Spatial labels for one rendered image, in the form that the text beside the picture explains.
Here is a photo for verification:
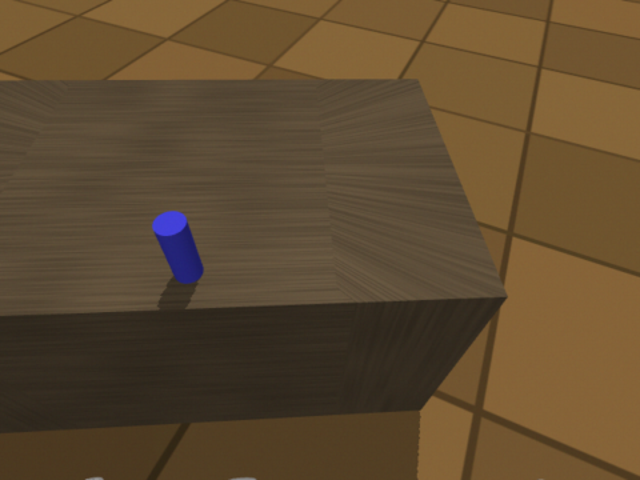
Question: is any can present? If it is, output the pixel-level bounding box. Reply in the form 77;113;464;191
152;211;204;284

